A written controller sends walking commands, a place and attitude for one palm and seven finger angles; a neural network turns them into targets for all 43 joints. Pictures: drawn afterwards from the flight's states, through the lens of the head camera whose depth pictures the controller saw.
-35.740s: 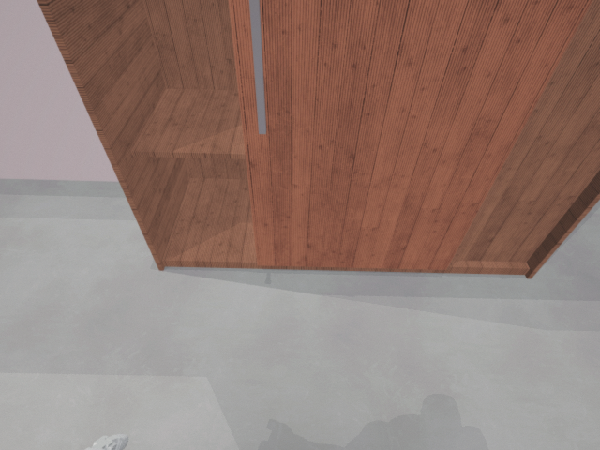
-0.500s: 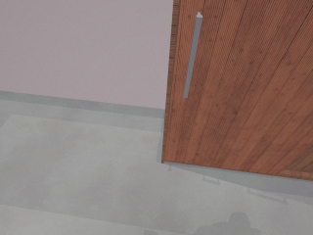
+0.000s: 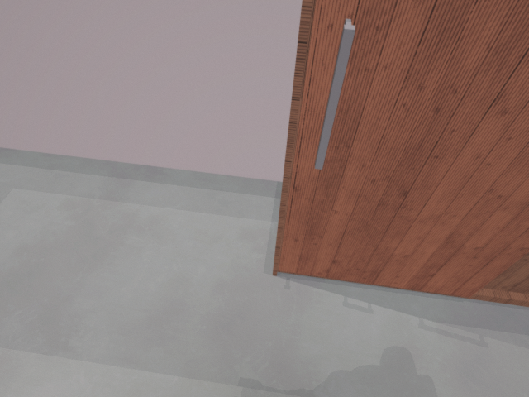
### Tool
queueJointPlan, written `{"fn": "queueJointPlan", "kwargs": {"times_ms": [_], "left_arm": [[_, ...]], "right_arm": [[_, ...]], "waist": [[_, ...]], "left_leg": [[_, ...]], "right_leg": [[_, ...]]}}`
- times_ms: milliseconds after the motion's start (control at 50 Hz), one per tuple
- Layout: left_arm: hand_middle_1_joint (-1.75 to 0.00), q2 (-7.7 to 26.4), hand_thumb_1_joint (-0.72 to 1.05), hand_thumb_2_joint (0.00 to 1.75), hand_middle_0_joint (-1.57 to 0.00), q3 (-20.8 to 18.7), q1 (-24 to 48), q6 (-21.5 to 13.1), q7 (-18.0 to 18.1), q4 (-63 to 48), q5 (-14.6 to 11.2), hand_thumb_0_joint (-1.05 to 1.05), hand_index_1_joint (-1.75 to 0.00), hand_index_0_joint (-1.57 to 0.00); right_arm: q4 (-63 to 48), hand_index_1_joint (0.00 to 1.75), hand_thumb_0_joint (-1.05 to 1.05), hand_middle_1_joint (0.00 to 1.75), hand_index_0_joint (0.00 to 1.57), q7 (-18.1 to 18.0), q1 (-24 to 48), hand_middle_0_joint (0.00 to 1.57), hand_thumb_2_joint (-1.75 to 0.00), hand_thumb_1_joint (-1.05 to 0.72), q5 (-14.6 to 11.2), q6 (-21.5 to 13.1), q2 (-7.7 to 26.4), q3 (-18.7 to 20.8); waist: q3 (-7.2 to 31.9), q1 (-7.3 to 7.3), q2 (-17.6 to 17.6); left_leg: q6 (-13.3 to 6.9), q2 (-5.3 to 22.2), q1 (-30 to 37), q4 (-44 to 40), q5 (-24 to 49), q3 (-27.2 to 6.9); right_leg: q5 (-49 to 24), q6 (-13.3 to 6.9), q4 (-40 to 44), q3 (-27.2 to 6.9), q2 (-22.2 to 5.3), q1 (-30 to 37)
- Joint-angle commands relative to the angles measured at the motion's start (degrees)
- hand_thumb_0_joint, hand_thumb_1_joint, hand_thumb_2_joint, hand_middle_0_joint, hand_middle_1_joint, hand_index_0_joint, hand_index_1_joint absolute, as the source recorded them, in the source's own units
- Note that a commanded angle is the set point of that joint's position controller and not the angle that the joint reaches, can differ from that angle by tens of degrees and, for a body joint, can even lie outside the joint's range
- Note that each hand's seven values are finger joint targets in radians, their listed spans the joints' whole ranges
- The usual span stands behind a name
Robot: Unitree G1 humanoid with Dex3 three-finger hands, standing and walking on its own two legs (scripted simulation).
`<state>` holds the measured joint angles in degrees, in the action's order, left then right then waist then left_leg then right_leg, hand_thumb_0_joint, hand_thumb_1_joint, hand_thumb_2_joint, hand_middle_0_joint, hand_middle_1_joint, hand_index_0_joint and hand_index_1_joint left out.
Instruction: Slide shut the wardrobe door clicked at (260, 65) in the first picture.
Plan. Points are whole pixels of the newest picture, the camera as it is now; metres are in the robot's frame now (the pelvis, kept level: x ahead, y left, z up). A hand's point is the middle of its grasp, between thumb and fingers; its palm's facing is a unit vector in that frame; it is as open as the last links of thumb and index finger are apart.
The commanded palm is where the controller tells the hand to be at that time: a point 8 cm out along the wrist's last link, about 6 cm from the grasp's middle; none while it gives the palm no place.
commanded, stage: look to check the result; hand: right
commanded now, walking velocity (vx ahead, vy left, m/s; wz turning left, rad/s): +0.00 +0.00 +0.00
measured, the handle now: (331, 104) +0.66 -0.09 +0.09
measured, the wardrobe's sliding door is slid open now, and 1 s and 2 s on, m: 0.00 0.00 0.00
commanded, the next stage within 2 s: stand and wait in 0.18 s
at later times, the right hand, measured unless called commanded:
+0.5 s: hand out of the picture +0.09 -0.21 -0.16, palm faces -0.04 +0.94 -0.33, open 7.4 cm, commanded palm none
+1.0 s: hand out of the picture +0.08 -0.20 -0.16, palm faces -0.05 +0.94 -0.34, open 7.4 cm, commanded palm none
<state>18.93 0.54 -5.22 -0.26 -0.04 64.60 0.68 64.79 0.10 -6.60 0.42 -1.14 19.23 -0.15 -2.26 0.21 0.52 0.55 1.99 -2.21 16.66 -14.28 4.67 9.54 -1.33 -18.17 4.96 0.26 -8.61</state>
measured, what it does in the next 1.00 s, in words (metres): stands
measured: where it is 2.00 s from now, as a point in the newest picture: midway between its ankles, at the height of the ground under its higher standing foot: outside the picture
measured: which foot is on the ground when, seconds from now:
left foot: down 0.00-1.00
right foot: down 0.00-1.00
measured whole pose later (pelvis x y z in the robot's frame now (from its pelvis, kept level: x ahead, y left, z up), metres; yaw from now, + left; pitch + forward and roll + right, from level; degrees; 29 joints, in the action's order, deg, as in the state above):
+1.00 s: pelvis +0.00 +0.04 +0.00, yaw +1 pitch -1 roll -1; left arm 18.8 0.3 -6.1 0.6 0.5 64.6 0.8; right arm 64.4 -0.3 -6.4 0.3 -1.2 18.2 -0.2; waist -3.0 0.5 0.9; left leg -2.5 -1.5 -0.1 15.3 -14.1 4.0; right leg 9.6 1.9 -17.4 5.2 -3.2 -6.3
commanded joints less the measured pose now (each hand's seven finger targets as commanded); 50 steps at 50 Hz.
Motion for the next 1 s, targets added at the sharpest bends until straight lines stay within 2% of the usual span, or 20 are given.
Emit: {"fn": "queueJointPlan", "kwargs": {"times_ms": [0,60,140,160,240,300,340,560,680,840,860,980], "left_arm": [[-0.3,12.0,0.9,0.9,-0.2,-2.5,1.9,-1.3,1.0,-3.3,-0.1,0.0,-0.3,-0.2],[-0.3,11.7,0.9,0.9,-0.2,-2.4,2.2,-1.1,1.0,-3.2,-0.1,0.0,-0.3,-0.2],[-0.3,11.8,0.9,0.9,-0.2,-2.4,2.1,-1.1,1.0,-3.4,-0.1,0.0,-0.3,-0.2],[-0.3,11.6,0.9,0.9,-0.2,-2.4,2.3,-1.1,1.0,-3.3,-0.1,0.0,-0.3,-0.2],[-0.3,11.6,0.9,0.9,-0.2,-2.4,2.2,-1.0,1.1,-3.5,-0.1,0.0,-0.3,-0.2],[-0.3,11.5,0.9,0.9,-0.2,-2.4,2.2,-1.0,1.1,-3.4,0.0,0.0,-0.3,-0.2],[-0.3,11.5,0.9,0.9,-0.2,-2.4,2.0,-1.0,1.2,-3.6,0.0,0.0,-0.3,-0.2],[-0.3,10.9,0.9,0.9,-0.2,-2.4,1.5,-0.8,1.4,-3.5,0.0,0.0,-0.3,-0.2],[-0.3,10.9,0.9,0.9,-0.2,-2.4,1.4,-0.5,1.5,-3.4,0.0,0.0,-0.3,-0.2],[-0.3,10.9,0.9,0.9,-0.2,-2.4,1.1,-0.5,1.5,-3.5,0.0,0.0,-0.3,-0.2],[-0.3,10.8,0.9,0.9,-0.2,-2.4,1.1,-0.5,1.5,-3.4,0.0,0.0,-0.3,-0.2],[-0.3,10.9,0.9,0.9,-0.2,-2.5,1.0,-0.4,1.4,-3.2,0.1,0.0,-0.3,-0.2]], "right_arm": [[-3.0,0.3,0.0,0.3,0.2,-0.9,1.8,0.2,-0.9,-0.9,0.2,-1.1,11.1,2.2],[-3.0,0.3,0.0,0.3,0.2,-1.0,1.8,0.2,-0.9,-0.9,0.2,-1.1,11.3,2.1],[-3.1,0.3,0.0,0.3,0.2,-1.1,1.5,0.2,-0.9,-0.9,0.3,-1.2,11.2,2.2],[-3.2,0.3,0.0,0.3,0.2,-1.1,1.8,0.2,-0.9,-0.9,0.2,-1.1,11.3,2.1],[-3.4,0.3,0.0,0.3,0.2,-1.2,1.5,0.2,-0.9,-0.9,0.3,-1.2,11.2,2.3],[-3.4,0.3,0.0,0.3,0.2,-1.2,1.9,0.2,-0.9,-0.9,0.2,-1.2,11.3,2.3],[-3.4,0.3,0.0,0.3,0.2,-1.2,1.4,0.2,-0.9,-0.9,0.3,-1.3,11.3,2.5],[-3.5,0.3,0.0,0.3,0.2,-1.4,1.7,0.2,-0.9,-0.9,0.2,-1.2,11.3,2.6],[-3.4,0.3,0.0,0.3,0.2,-1.4,1.8,0.2,-0.9,-0.9,0.1,-1.1,11.1,2.6],[-3.4,0.3,0.0,0.3,0.2,-1.5,1.7,0.2,-0.9,-0.9,0.2,-1.2,11.2,2.6],[-3.4,0.3,0.0,0.3,0.2,-1.4,1.8,0.2,-0.9,-0.9,0.1,-1.1,11.2,2.5],[-3.3,0.3,0.0,0.3,0.2,-1.3,2.2,0.2,-0.9,-0.9,0.1,-1.2,11.2,2.5]], "waist": [[6.0,0.18,-0.8],[5.0,0.13,-1.7],[5.9,0.09,-2.0],[5.4,0.15,-0.9],[5.8,0.07,-1.9],[5.1,0.16,-0.7],[6.0,0.02,-1.2],[5.2,0.07,-1.0],[3.9,0.14,-1.2],[4.8,0.02,-2.0],[4.0,0.09,-1.1],[4.1,0.24,-1.5]], "left_leg": [[-2.0,7.3,-1.3,-1.6,16.6,-4.8],[-2.0,7.4,-1.6,-1.8,17.5,-4.7],[-2.0,7.2,-1.1,-1.9,18.6,-5.0],[-2.1,7.5,-1.2,-1.9,18.7,-5.0],[-2.1,7.3,-0.7,-1.9,20.5,-5.1],[-2.2,7.4,-0.5,-2.0,20.9,-5.3],[-2.2,7.3,0.1,-1.9,22.6,-5.3],[-2.1,7.4,0.7,-1.9,26.0,-5.6],[-2.0,7.1,-0.3,-2.7,24.1,-6.3],[-1.8,6.9,0.1,-2.5,25.5,-6.5],[-1.8,7.1,-0.2,-2.8,24.6,-6.4],[-2.0,6.9,-0.6,-3.2,22.6,-6.9]], "right_leg": [[-18.1,-0.1,1.0,-7.6,-9.0,6.1],[-17.5,0.0,1.0,-7.4,-9.0,5.9],[-17.9,0.0,0.7,-7.2,-9.0,6.8],[-17.5,0.1,0.8,-7.0,-9.0,6.5],[-18.0,0.2,0.6,-6.8,-9.0,6.9],[-17.7,0.4,0.9,-6.5,-9.0,6.5],[-18.5,0.4,0.3,-6.5,-9.0,6.9],[-17.5,0.7,0.1,-5.5,-9.1,6.7],[-14.5,0.9,0.6,-5.3,-9.1,6.5],[-15.1,0.9,0.4,-5.0,-9.3,7.0],[-14.3,1.0,0.6,-4.9,-9.3,6.6],[-13.1,1.0,1.2,-5.1,-9.5,6.8]]}}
